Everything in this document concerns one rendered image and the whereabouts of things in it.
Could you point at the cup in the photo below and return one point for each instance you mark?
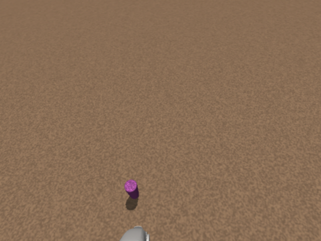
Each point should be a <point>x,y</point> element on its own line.
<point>132,189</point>

